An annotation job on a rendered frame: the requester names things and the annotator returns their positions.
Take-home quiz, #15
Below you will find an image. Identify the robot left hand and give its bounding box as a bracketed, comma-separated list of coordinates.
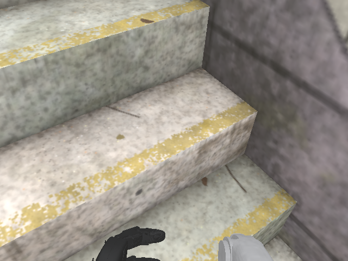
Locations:
[92, 226, 165, 261]

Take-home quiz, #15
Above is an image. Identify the robot right thigh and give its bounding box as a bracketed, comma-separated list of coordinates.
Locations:
[218, 235, 274, 261]

